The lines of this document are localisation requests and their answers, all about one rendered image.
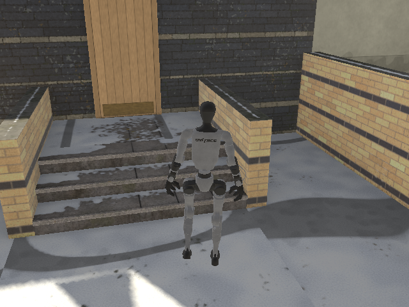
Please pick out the left robot upper arm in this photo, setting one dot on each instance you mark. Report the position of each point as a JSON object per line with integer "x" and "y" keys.
{"x": 182, "y": 144}

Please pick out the left robot hand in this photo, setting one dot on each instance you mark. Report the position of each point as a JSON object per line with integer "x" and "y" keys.
{"x": 169, "y": 186}

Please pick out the robot left forearm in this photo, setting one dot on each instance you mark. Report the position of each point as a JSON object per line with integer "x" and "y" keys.
{"x": 174, "y": 170}

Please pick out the right robot upper arm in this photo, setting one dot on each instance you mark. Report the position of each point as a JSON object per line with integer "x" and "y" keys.
{"x": 229, "y": 147}

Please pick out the right robot hand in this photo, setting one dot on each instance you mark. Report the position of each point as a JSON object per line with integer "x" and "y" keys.
{"x": 239, "y": 192}

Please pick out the left robot shin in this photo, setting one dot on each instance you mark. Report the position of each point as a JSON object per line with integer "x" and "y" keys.
{"x": 187, "y": 228}

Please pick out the robot head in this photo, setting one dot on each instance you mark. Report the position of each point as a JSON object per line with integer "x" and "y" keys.
{"x": 207, "y": 111}

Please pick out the robot right forearm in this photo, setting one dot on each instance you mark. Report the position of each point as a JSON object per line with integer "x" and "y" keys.
{"x": 236, "y": 174}

